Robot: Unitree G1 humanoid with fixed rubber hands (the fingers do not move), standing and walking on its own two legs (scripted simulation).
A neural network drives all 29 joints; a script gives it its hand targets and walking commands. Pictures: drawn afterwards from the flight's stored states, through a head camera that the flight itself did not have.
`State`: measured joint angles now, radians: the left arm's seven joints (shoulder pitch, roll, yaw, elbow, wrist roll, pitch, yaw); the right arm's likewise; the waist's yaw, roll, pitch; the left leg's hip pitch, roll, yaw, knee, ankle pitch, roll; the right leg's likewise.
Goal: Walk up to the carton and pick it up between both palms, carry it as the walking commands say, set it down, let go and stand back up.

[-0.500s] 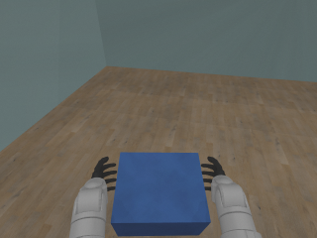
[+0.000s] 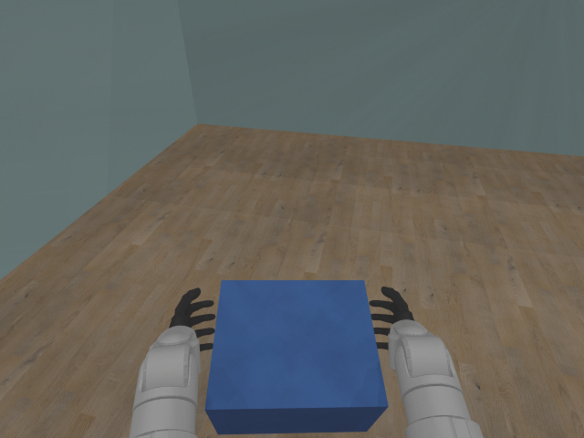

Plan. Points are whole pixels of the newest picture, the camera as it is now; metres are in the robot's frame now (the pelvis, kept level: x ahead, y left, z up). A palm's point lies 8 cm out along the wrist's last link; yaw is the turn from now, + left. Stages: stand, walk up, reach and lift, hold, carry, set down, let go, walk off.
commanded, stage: hold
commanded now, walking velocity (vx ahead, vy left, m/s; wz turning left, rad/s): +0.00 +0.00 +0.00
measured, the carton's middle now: (293, 355) +0.30 +0.00 -0.03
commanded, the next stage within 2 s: carry in 0.06 s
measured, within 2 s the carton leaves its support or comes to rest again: neither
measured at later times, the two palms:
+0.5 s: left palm (257, 365) +0.23 +0.05 +0.06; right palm (498, 377) +0.21 -0.26 +0.05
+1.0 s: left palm out of the picture +0.01 -0.09 +0.08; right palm out of the picture +0.02 -0.40 +0.07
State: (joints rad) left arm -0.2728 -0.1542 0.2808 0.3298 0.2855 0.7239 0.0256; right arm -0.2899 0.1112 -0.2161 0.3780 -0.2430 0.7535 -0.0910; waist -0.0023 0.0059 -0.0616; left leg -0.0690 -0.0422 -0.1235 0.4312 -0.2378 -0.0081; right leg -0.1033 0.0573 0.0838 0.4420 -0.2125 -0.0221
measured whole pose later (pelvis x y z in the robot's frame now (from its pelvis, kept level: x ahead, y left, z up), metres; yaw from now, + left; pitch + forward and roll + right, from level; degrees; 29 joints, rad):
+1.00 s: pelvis -0.25 -0.26 -0.03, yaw -1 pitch +2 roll -1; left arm -0.16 -0.13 0.11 -0.49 0.07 1.21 0.22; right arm -0.16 0.13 -0.06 -0.46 -0.11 1.23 -0.21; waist 0.05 0.01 -0.01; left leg -0.52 0.18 0.07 0.60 -0.10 -0.07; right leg -0.51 -0.08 0.04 0.97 -0.39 0.03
